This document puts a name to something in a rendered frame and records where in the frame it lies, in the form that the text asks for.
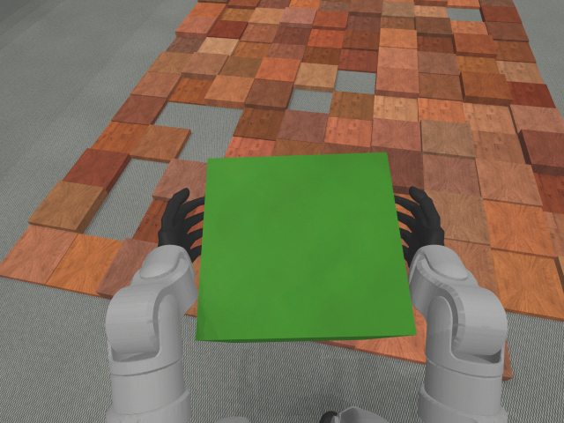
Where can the left robot hand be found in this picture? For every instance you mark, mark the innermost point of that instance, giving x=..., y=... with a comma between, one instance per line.
x=174, y=226

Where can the carton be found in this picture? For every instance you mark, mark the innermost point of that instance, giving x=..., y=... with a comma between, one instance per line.
x=302, y=248

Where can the right robot hand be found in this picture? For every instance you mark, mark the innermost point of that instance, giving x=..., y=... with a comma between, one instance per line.
x=425, y=223

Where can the robot left forearm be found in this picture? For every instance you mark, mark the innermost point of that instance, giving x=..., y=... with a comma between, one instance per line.
x=144, y=332

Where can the robot right forearm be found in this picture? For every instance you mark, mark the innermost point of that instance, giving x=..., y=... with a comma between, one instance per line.
x=466, y=331

